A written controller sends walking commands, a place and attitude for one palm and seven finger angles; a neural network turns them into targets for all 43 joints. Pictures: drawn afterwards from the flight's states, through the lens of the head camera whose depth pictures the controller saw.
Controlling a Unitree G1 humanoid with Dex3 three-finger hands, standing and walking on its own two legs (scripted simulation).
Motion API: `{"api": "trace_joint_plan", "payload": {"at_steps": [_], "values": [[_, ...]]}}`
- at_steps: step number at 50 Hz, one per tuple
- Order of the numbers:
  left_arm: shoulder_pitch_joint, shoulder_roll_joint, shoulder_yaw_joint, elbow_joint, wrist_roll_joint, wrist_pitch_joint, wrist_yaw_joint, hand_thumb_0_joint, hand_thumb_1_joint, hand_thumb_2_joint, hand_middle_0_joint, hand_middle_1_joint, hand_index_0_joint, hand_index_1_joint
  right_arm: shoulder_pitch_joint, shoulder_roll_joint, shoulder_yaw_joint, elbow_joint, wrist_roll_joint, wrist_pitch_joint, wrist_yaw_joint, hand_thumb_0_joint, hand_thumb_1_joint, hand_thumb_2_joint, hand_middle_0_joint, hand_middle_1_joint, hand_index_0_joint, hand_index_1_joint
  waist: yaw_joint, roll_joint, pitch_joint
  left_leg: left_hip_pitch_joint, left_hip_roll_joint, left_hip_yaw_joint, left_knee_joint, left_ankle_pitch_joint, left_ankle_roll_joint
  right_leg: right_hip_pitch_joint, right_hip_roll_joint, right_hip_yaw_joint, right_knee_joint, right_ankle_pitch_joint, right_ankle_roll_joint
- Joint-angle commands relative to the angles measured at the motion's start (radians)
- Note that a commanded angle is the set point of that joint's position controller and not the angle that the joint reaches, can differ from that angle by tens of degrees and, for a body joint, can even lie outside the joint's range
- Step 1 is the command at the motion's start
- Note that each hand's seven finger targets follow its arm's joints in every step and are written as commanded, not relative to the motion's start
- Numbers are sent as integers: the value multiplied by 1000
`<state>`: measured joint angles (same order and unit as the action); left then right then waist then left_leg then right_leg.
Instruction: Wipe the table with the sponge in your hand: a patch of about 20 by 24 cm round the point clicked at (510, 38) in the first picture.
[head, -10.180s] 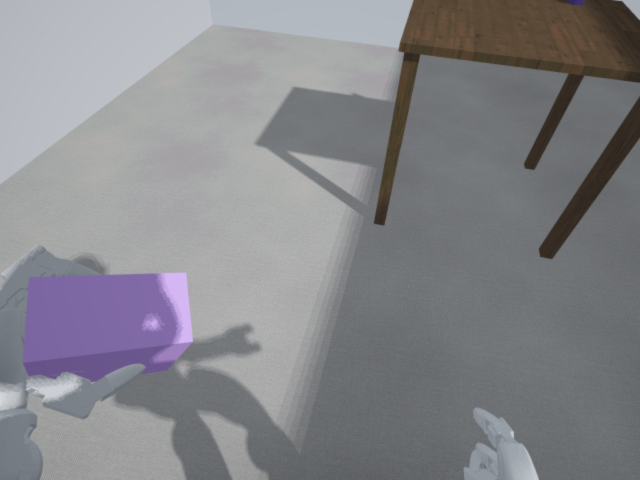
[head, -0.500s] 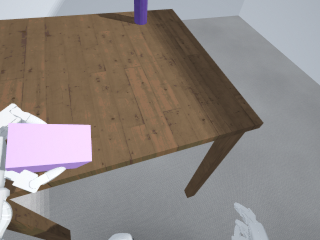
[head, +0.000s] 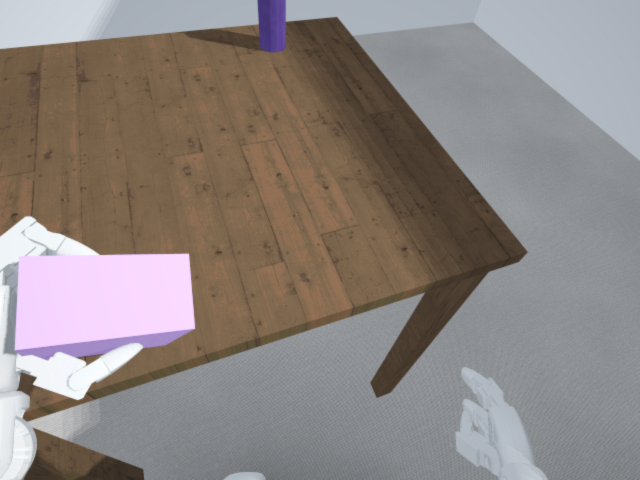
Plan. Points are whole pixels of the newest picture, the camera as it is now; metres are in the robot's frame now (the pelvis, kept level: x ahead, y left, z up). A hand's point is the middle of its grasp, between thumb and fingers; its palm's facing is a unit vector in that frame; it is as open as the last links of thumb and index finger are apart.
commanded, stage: come to a stop and stand still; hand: left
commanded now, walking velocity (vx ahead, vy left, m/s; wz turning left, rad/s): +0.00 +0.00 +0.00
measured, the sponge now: (131, 308) +0.24 +0.21 +0.13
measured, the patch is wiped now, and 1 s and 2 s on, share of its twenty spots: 0.00 0.00 0.00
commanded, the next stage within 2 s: look again from close up in 0.30 s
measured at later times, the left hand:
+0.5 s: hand (78, 306) +0.22 +0.24 +0.16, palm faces +0.37 -0.84 -0.39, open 10.5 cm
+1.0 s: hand (27, 251) +0.25 +0.28 +0.19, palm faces +0.47 -0.77 -0.44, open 10.5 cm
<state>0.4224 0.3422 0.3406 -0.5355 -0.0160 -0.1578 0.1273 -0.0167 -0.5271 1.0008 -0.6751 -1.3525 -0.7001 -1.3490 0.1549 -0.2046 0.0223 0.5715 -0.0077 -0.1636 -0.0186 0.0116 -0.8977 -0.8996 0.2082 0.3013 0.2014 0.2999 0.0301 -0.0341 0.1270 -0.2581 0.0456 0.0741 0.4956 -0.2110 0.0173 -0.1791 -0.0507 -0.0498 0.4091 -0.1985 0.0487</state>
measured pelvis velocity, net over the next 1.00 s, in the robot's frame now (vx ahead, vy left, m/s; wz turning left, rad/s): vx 0.01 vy -0.01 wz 0.01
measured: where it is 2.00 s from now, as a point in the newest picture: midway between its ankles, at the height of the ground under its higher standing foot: outside the picture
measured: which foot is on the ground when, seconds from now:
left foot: down 0.00-1.00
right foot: down 0.00-1.00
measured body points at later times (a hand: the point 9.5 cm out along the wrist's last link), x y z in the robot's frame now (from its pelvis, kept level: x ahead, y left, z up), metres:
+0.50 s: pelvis +0.01 +0.00 +0.00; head +0.04 +0.01 +0.45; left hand +0.20 +0.28 +0.18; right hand +0.20 -0.22 -0.07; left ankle +0.04 +0.10 -0.74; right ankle +0.01 -0.15 -0.74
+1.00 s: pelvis +0.01 -0.01 +0.00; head +0.01 -0.01 +0.45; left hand +0.22 +0.32 +0.21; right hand +0.20 -0.22 -0.08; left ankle +0.04 +0.10 -0.74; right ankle +0.01 -0.15 -0.74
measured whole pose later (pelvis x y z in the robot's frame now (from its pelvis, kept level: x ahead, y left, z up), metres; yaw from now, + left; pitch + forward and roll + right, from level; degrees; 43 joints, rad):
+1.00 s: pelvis +0.01 -0.01 +0.00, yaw +1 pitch -3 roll +0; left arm 0.15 0.46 0.40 -0.36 -0.02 0.11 0.04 -0.02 -0.53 1.00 -0.67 -1.35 -0.70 -1.35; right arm 0.19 -0.22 0.04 0.64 0.01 -0.10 -0.01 0.01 -0.90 -0.90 0.21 0.30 0.20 0.30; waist 0.07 0.01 0.03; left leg -0.21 0.03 0.06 0.47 -0.21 0.00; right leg -0.16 -0.06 -0.04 0.46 -0.25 0.04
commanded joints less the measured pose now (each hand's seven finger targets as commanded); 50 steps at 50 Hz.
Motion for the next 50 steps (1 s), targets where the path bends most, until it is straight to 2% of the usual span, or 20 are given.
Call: {"api": "trace_joint_plan", "payload": {"at_steps": [1,2,9,15,16,17,21,22,26,27,36,40,41,42,43,44,45,46,47,50], "values": [[5,198,165,-211,-14,-76,36,0,100,1300,-1200,-1600,-1200,-1600,-79,-126,-55,-144,9,-46,-13,0,-900,-900,200,300,200,300,-10,126,-236,94,38,-62,-88,158,-12,67,-4,26,-24,195,-60],[6,149,128,-206,-19,-79,30,0,100,1300,-1200,-1600,-1200,-1600,-70,-118,-55,-146,8,-38,-11,0,-900,-900,200,300,200,300,-15,113,-229,85,40,-59,-93,154,-10,71,-3,21,-30,191,-59],[13,153,128,-153,-30,-77,17,0,100,1300,-1200,-1600,-1200,-1600,-67,-130,-64,-149,15,-18,-16,0,-900,-900,200,300,200,300,-21,50,-200,71,38,-54,-102,88,-6,65,-9,30,-59,156,-54],[-29,164,112,-220,-29,-79,20,0,100,1300,-1200,-1600,-1200,-1600,-79,-124,-60,-155,13,-25,-22,0,-900,-900,200,300,200,300,-18,81,-221,90,32,-57,-98,98,-2,83,-13,36,-55,170,-56],[-30,207,151,-225,-23,-74,29,0,100,1300,-1200,-1600,-1200,-1600,-96,-127,-60,-151,14,-25,-26,0,-900,-900,200,300,200,300,-11,102,-236,111,35,-59,-99,108,-2,76,-15,43,-49,171,-57],[-30,155,105,-219,-28,-75,25,0,100,1300,-1200,-1600,-1200,-1600,-83,-118,-55,-151,10,-22,-24,0,-900,-900,200,300,200,300,-16,102,-222,96,35,-59,-105,104,-2,81,-13,36,-55,165,-57],[-17,200,149,-209,-26,-74,32,0,100,1300,-1200,-1600,-1200,-1600,-95,-123,-57,-148,14,-26,-26,0,-900,-900,200,300,200,300,-11,122,-210,104,38,-66,-113,99,-7,67,-14,38,-52,151,-58],[-21,154,109,-211,-30,-78,27,0,100,1300,-1200,-1600,-1200,-1600,-79,-117,-54,-147,10,-20,-24,0,-900,-900,200,300,200,300,-17,115,-201,88,39,-68,-121,88,-6,75,-8,29,-55,143,-58],[18,182,152,-157,-32,-72,28,0,100,1300,-1200,-1600,-1200,-1600,-87,-120,-57,-146,14,-15,-23,0,-900,-900,200,300,200,300,-14,80,-197,92,39,-70,-128,59,-7,66,-11,39,-67,120,-58],[20,137,111,-143,-37,-73,20,0,100,1300,-1200,-1600,-1200,-1600,-72,-114,-55,-146,11,-8,-21,0,-900,-900,200,300,200,300,-19,52,-184,75,41,-69,-132,50,-5,71,-7,32,-75,116,-55],[-48,187,133,-216,-27,-74,26,0,100,1300,-1200,-1600,-1200,-1600,-101,-122,-57,-153,15,-15,-22,0,-900,-900,200,300,200,300,-13,127,-195,90,43,-81,-150,29,-6,70,-5,40,-56,102,-56],[-27,167,118,-221,-34,-81,25,0,100,1300,-1200,-1600,-1200,-1600,-83,-114,-58,-157,13,-18,-22,0,-900,-900,200,300,200,300,-15,101,-208,85,44,-86,-135,80,-4,101,-9,35,-51,149,-57],[-890,1003,401,-474,-34,-220,34,0,100,1300,-1200,-1600,-1200,-1600,169,-182,73,-264,91,23,-119,0,-900,-900,200,300,200,300,-40,290,-375,66,22,-108,-145,2,20,224,66,23,52,-54,10],[-574,447,338,65,130,-12,-7,0,100,1300,-1200,-1600,-1200,-1600,-5,-104,-81,-93,-73,-7,-93,0,-900,-900,200,300,200,300,70,216,-465,260,-22,-59,-51,357,-59,53,85,-34,120,103,-86],[-425,320,129,11,84,26,-23,0,100,1300,-1200,-1600,-1200,-1600,6,-137,-65,-128,-49,-21,-25,0,-900,-900,200,300,200,300,6,147,-412,220,-32,-83,-46,596,-76,31,87,-74,71,159,-80],[-330,336,177,27,92,79,-19,0,100,1300,-1200,-1600,-1200,-1600,15,-177,-75,-76,-24,-1,-2,0,-900,-900,200,300,200,300,35,168,-437,291,11,-66,-40,635,-74,-30,97,-59,80,179,-64],[-330,198,79,7,17,131,-56,0,100,1300,-1200,-1600,-1200,-1600,-36,-162,-70,-93,-7,-6,-1,0,-900,-900,200,300,200,300,51,179,-419,293,-5,-59,-46,557,-67,-25,79,-57,59,173,-65],[-190,166,76,121,-31,212,-79,0,100,1300,-1200,-1600,-1200,-1600,-60,-165,-62,-81,24,-2,1,0,-900,-900,200,300,200,300,67,190,-339,256,0,-51,-63,461,-65,-25,83,-62,51,147,-69],[-217,159,31,15,-55,247,-104,0,100,1300,-1200,-1600,-1200,-1600,-90,-179,-52,-83,36,-12,6,0,-900,-900,200,300,200,300,77,158,-300,211,-10,-45,-82,366,-49,2,61,-75,28,187,-69],[-112,232,-9,-67,54,350,-140,0,100,1300,-1200,-1600,-1200,-1600,-141,-177,-34,-121,53,7,7,0,-900,-900,200,300,200,300,66,117,-152,86,-24,-42,-148,140,-19,-12,63,-79,26,88,-67]]}}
